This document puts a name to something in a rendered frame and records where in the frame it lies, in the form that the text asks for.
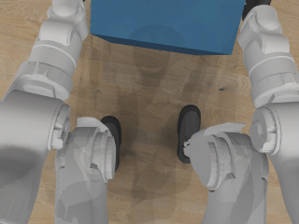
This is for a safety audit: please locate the robot right forearm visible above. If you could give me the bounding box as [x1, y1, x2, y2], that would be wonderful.
[237, 5, 299, 108]

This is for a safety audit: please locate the right robot upper arm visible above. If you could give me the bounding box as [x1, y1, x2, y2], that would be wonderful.
[249, 101, 299, 224]

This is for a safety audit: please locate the right robot hand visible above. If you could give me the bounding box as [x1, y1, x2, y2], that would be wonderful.
[242, 0, 272, 21]

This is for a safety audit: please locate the right robot thigh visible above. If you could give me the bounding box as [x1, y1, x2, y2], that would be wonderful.
[197, 132, 268, 224]

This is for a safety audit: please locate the carton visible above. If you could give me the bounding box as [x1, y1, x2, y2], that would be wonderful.
[90, 0, 246, 56]

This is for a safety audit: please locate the left robot upper arm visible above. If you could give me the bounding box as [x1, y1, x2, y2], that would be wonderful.
[0, 90, 71, 224]

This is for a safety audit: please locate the robot left forearm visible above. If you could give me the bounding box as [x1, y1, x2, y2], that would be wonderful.
[0, 0, 89, 106]

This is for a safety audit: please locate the right robot shin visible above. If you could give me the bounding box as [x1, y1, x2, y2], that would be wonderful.
[183, 122, 269, 181]

